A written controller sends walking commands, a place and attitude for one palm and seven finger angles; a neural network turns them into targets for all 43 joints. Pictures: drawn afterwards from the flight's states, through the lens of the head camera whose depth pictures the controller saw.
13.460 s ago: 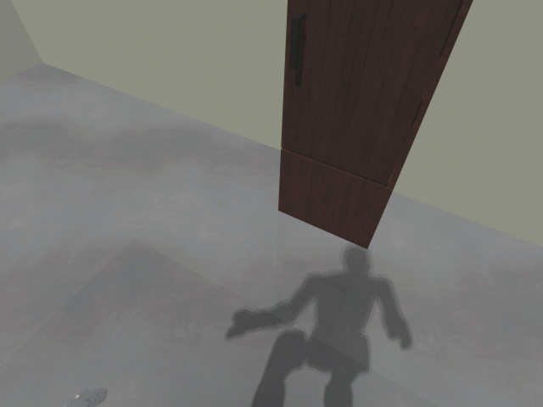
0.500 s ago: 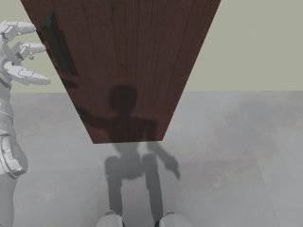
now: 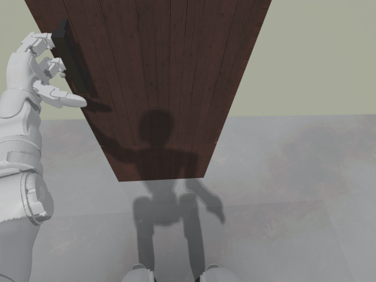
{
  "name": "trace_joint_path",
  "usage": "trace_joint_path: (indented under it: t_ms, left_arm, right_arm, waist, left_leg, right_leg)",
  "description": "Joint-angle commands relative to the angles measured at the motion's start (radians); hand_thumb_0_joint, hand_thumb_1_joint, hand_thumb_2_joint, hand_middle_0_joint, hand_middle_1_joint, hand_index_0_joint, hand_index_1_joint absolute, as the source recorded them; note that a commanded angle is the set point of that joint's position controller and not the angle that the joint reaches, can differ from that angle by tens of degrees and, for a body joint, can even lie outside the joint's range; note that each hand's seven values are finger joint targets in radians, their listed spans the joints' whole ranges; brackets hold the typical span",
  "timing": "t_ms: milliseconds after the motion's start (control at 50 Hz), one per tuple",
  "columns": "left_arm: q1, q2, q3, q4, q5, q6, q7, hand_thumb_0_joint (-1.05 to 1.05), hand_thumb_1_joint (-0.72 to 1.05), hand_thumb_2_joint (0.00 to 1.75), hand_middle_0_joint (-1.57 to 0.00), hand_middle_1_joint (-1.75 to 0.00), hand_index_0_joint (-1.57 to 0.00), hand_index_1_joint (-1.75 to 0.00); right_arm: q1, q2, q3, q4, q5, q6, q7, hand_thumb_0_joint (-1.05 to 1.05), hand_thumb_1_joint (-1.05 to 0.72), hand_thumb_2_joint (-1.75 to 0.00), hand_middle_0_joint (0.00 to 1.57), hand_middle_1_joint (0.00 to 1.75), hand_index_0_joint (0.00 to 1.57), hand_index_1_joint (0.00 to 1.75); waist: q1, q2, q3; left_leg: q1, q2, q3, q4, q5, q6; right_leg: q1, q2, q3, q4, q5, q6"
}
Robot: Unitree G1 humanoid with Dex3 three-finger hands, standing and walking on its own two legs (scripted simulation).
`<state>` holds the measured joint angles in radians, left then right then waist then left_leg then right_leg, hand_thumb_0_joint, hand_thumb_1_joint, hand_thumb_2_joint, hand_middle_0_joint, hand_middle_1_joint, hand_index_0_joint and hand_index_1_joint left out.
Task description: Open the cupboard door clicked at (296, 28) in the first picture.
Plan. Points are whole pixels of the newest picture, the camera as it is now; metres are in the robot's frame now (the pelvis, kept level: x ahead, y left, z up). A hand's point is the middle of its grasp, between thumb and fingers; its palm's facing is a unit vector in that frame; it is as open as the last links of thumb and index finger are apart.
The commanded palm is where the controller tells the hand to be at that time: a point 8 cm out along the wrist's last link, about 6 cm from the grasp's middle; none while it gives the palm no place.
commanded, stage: slide the fingers in behind the handle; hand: left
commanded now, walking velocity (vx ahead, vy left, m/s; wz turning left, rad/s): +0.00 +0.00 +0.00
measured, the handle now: (74, 58) +0.55 +0.20 +0.12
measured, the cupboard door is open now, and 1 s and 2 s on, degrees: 0 0 2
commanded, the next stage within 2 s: close the thumb around the handle in 0.88 s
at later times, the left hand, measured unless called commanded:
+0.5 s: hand (82, 76) +0.50 +0.18 +0.12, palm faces +0.00 -1.00 +0.00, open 14.0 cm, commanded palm +0.48 +0.22 +0.12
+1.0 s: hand (79, 76) +0.50 +0.18 +0.12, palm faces +0.01 -1.00 +0.00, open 14.0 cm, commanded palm +0.48 +0.23 +0.12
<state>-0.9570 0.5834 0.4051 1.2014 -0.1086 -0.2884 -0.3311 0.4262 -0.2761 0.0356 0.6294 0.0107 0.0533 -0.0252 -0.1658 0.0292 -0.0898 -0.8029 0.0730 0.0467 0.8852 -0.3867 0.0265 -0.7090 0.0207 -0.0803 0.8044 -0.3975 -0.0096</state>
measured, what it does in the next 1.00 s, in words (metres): stands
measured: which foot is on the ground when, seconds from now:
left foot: down 0.00-1.00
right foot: down 0.00-1.00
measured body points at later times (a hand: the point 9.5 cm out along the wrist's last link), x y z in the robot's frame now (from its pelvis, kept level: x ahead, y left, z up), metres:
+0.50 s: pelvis +0.00 -0.01 +0.00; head +0.09 +0.00 +0.44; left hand +0.50 +0.23 +0.12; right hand +0.00 -0.28 -0.11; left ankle +0.02 +0.10 -0.69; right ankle -0.01 -0.12 -0.69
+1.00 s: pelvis +0.00 -0.01 +0.00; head +0.09 +0.00 +0.44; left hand +0.49 +0.24 +0.12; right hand +0.00 -0.28 -0.11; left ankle +0.02 +0.10 -0.69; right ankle -0.01 -0.12 -0.69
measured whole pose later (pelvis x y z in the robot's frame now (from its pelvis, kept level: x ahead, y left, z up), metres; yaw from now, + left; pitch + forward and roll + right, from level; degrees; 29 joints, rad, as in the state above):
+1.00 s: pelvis +0.00 -0.01 +0.00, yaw +0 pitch +16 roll -2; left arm -0.94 0.52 0.38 1.21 -0.11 -0.31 -0.27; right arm 0.42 -0.28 0.03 0.64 0.02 0.04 -0.03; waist -0.16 0.03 -0.08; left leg -0.77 0.07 0.04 0.86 -0.37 0.01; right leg -0.68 0.02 -0.08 0.80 -0.40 -0.02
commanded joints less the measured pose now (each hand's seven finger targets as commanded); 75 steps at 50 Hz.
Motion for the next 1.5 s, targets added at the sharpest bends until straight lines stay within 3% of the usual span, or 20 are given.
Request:
trace_joint_path:
  t_ms: [0, 120, 180, 300, 340, 420, 540, 700, 740, 820, 860, 960, 1060, 1120, 1200, 1260, 1320, 1360, 1420, 1480]
  left_arm:
    - [-0.449, 0.208, 0.001, -0.22, -0.02, -0.063, 0.019, 0.0, -0.5, 0.3, -0.3, -1.2, -0.3, -1.2]
    - [-0.473, 0.224, 0.015, -0.221, -0.011, -0.073, 0.052, 0.0, -0.5, 0.3, -0.3, -1.2, -0.3, -1.2]
    - [-0.486, 0.25, 0.026, -0.228, -0.001, -0.081, 0.057, 0.0, -0.5, 0.3, -0.3, -1.2, -0.3, -1.2]
    - [-0.441, 0.173, -0.015, -0.218, -0.018, -0.078, 0.047, 0.0, -0.5, 0.3, -0.3, -1.2, -0.3, -1.2]
    - [-0.451, 0.204, 0.007, -0.232, -0.017, -0.08, 0.051, 0.0, -0.5, 0.3, -0.3, -1.2, -0.3, -1.2]
    - [-0.468, 0.13, -0.039, -0.24, -0.021, -0.08, 0.066, 0.0, -0.5, 0.3, -0.3, -1.2, -0.3, -1.2]
    - [-0.463, 0.211, 0.011, -0.216, -0.001, -0.087, 0.088, 0.0, -0.5, 0.3, -0.3, -1.2, -0.3, -1.2]
    - [-0.46, 0.168, -0.018, -0.22, -0.017, -0.091, 0.065, 0.0, -0.5, 0.3, -0.3, -1.2, -0.3, -1.2]
    - [-0.447, 0.215, 0.018, -0.199, -0.017, -0.088, 0.066, 0.0, -0.5, 0.3, -0.3, -1.2, -0.3, -1.2]
    - [-0.441, 0.224, 0.025, -0.203, -0.019, -0.088, 0.063, 0.0, -0.5, 0.3, -0.3, -1.2, -0.3, -1.2]
    - [-0.471, 0.191, -0.011, -0.218, -0.015, -0.092, 0.059, 0.0, -0.5, 0.3, -0.3, -1.2, -0.3, -1.2]
    - [-0.475, 0.177, -0.011, -0.222, -0.023, -0.095, 0.057, 0.0, -0.5, 0.3, -0.3, -1.2, -0.3, -1.2]
    - [-0.452, 0.172, -0.01, -0.224, -0.02, -0.09, 0.06, 0.0, -0.22, 0.42, -0.32, -1.23, -0.32, -1.23]
    - [-0.461, 0.182, -0.008, -0.198, -0.019, -0.086, 0.064, 0.0, -0.05, 0.49, -0.33, -1.25, -0.33, -1.25]
    - [-0.526, 0.174, -0.026, -0.217, -0.012, -0.092, 0.071, 0.0, 0.17, 0.59, -0.35, -1.27, -0.35, -1.27]
    - [-0.523, 0.157, -0.026, -0.246, -0.012, -0.107, 0.076, 0.0, 0.34, 0.66, -0.36, -1.29, -0.36, -1.29]
    - [-0.477, 0.158, -0.012, -0.205, -0.014, -0.095, 0.08, 0.0, 0.51, 0.73, -0.37, -1.31, -0.37, -1.31]
    - [-0.455, 0.159, -0.009, -0.222, -0.011, -0.087, 0.082, 0.0, 0.62, 0.78, -0.38, -1.32, -0.38, -1.32]
    - [-0.465, 0.148, -0.018, -0.22, -0.011, -0.08, 0.087, 0.0, 0.79, 0.85, -0.39, -1.34, -0.39, -1.34]
    - [-0.462, 0.178, 0.003, -0.251, -0.009, -0.092, 0.09, 0.0, 0.9, 0.9, -0.4, -1.35, -0.4, -1.35]
  right_arm:
    - [0.144, -0.186, -0.069, -0.048, -0.001, -0.013, -0.008, 0.0, -0.9, -0.9, 0.2, 0.3, 0.2, 0.3]
    - [0.141, -0.182, -0.064, -0.049, -0.001, -0.017, -0.009, 0.0, -0.9, -0.9, 0.2, 0.3, 0.2, 0.3]
    - [0.14, -0.182, -0.068, -0.048, 0.001, -0.02, -0.009, 0.0, -0.9, -0.9, 0.2, 0.3, 0.2, 0.3]
    - [0.129, -0.175, -0.068, -0.053, 0.003, -0.022, -0.006, 0.0, -0.9, -0.9, 0.2, 0.3, 0.2, 0.3]
    - [0.133, -0.177, -0.07, -0.051, 0.004, -0.02, -0.009, 0.0, -0.9, -0.9, 0.2, 0.3, 0.2, 0.3]
    - [0.132, -0.169, -0.07, -0.046, 0.002, -0.023, -0.006, 0.0, -0.9, -0.9, 0.2, 0.3, 0.2, 0.3]
    - [0.131, -0.174, -0.068, -0.043, 0.002, -0.025, -0.009, 0.0, -0.9, -0.9, 0.2, 0.3, 0.2, 0.3]
    - [0.125, -0.173, -0.068, -0.046, 0.004, -0.029, -0.01, 0.0, -0.9, -0.9, 0.2, 0.3, 0.2, 0.3]
    - [0.132, -0.179, -0.068, -0.042, 0.004, -0.026, -0.014, 0.0, -0.9, -0.9, 0.2, 0.3, 0.2, 0.3]
    - [0.13, -0.179, -0.066, -0.049, 0.004, -0.026, -0.017, 0.0, -0.9, -0.9, 0.2, 0.3, 0.2, 0.3]
    - [0.126, -0.174, -0.067, -0.044, 0.005, -0.027, -0.016, 0.0, -0.9, -0.9, 0.2, 0.3, 0.2, 0.3]
    - [0.133, -0.178, -0.07, -0.036, 0.002, -0.03, -0.014, 0.0, -0.9, -0.9, 0.2, 0.3, 0.2, 0.3]
    - [0.129, -0.175, -0.069, -0.041, 0.001, -0.027, -0.011, 0.0, -0.9, -0.9, 0.2, 0.3, 0.2, 0.3]
    - [0.129, -0.18, -0.067, -0.036, 0.003, -0.025, -0.014, 0.0, -0.9, -0.9, 0.2, 0.3, 0.2, 0.3]
    - [0.135, -0.182, -0.07, -0.027, 0.0, -0.031, -0.015, 0.0, -0.9, -0.9, 0.2, 0.3, 0.2, 0.3]
    - [0.14, -0.177, -0.073, -0.023, -0.004, -0.037, -0.012, 0.0, -0.9, -0.9, 0.2, 0.3, 0.2, 0.3]
    - [0.148, -0.179, -0.071, -0.022, -0.006, -0.035, -0.007, 0.0, -0.9, -0.9, 0.2, 0.3, 0.2, 0.3]
    - [0.136, -0.178, -0.072, -0.035, -0.005, -0.031, -0.004, 0.0, -0.9, -0.9, 0.2, 0.3, 0.2, 0.3]
    - [0.139, -0.176, -0.07, -0.038, -0.005, -0.027, -0.006, 0.0, -0.9, -0.9, 0.2, 0.3, 0.2, 0.3]
    - [0.137, -0.176, -0.071, -0.045, -0.005, -0.025, -0.005, 0.0, -0.9, -0.9, 0.2, 0.3, 0.2, 0.3]
  waist:
    - [-0.009, 0.116, -0.42]
    - [-0.013, 0.074, -0.398]
    - [-0.01, 0.098, -0.425]
    - [-0.008, 0.096, -0.427]
    - [-0.004, 0.085, -0.436]
    - [-0.019, 0.079, -0.403]
    - [-0.007, 0.072, -0.415]
    - [-0.01, 0.079, -0.421]
    - [-0.006, 0.049, -0.414]
    - [-0.003, 0.041, -0.402]
    - [-0.013, 0.085, -0.405]
    - [-0.015, 0.079, -0.428]
    - [-0.005, 0.086, -0.431]
    - [-0.018, 0.061, -0.373]
    - [-0.032, 0.099, -0.397]
    - [-0.023, 0.126, -0.467]
    - [-0.013, 0.087, -0.446]
    - [-0.001, 0.116, -0.451]
    - [-0.011, 0.076, -0.408]
    - [0.0, 0.088, -0.445]
  left_leg:
    - [0.452, -0.034, -0.096, -0.076, 0.386, 0.006]
    - [0.397, -0.044, -0.084, -0.08, 0.353, 0.015]
    - [0.395, -0.046, -0.079, -0.078, 0.344, 0.013]
    - [0.405, -0.049, -0.07, -0.08, 0.353, 0.014]
    - [0.395, -0.051, -0.068, -0.079, 0.366, 0.017]
    - [0.404, -0.053, -0.071, -0.083, 0.345, 0.019]
    - [0.363, -0.057, -0.064, -0.086, 0.327, 0.02]
    - [0.38, -0.058, -0.063, -0.09, 0.316, 0.018]
    - [0.355, -0.057, -0.062, -0.09, 0.318, 0.021]
    - [0.341, -0.059, -0.059, -0.093, 0.306, 0.024]
    - [0.369, -0.057, -0.061, -0.091, 0.313, 0.019]
    - [0.405, -0.053, -0.073, -0.087, 0.343, 0.016]
    - [0.401, -0.054, -0.073, -0.088, 0.355, 0.015]
    - [0.376, -0.052, -0.077, -0.091, 0.319, 0.017]
    - [0.415, -0.045, -0.09, -0.09, 0.306, 0.01]
    - [0.478, -0.041, -0.1, -0.077, 0.386, 0.004]
    - [0.453, -0.043, -0.1, -0.077, 0.404, 0.007]
    - [0.448, -0.045, -0.088, -0.079, 0.402, 0.005]
    - [0.414, -0.047, -0.086, -0.085, 0.377, 0.01]
    - [0.421, -0.048, -0.082, -0.088, 0.379, 0.008]
  right_leg:
    - [0.042, 0.043, 0.034, -0.088, 0.325, -0.006]
    - [0.085, 0.04, 0.045, -0.089, 0.34, -0.002]
    - [0.102, 0.036, 0.054, -0.089, 0.348, 0.0]
    - [0.11, 0.037, 0.054, -0.094, 0.37, 0.0]
    - [0.136, 0.036, 0.059, -0.093, 0.398, 0.001]
    - [0.106, 0.037, 0.053, -0.1, 0.367, 0.0]
    - [0.147, 0.031, 0.068, -0.1, 0.383, 0.003]
    - [0.142, 0.033, 0.064, -0.104, 0.371, 0.002]
    - [0.158, 0.031, 0.069, -0.105, 0.384, 0.004]
    - [0.167, 0.032, 0.068, -0.106, 0.376, 0.003]
    - [0.138, 0.03, 0.068, -0.107, 0.372, 0.004]
    - [0.12, 0.034, 0.058, -0.1, 0.372, 0.002]
    - [0.127, 0.034, 0.057, -0.096, 0.38, 0.001]
    - [0.101, 0.035, 0.052, -0.101, 0.34, -0.001]
    - [0.055, 0.034, 0.049, -0.101, 0.295, -0.001]
    - [0.049, 0.037, 0.042, -0.083, 0.336, -0.005]
    - [0.07, 0.041, 0.036, -0.079, 0.354, -0.006]
    - [0.076, 0.038, 0.041, -0.081, 0.363, -0.004]
    - [0.086, 0.039, 0.041, -0.086, 0.358, -0.003]
    - [0.11, 0.039, 0.046, -0.086, 0.369, -0.002]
